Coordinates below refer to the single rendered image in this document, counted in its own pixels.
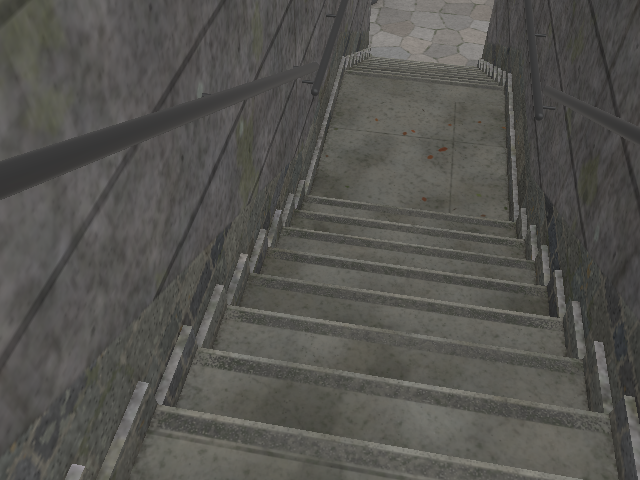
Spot stairs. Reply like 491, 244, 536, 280
349, 56, 499, 86
128, 195, 619, 480

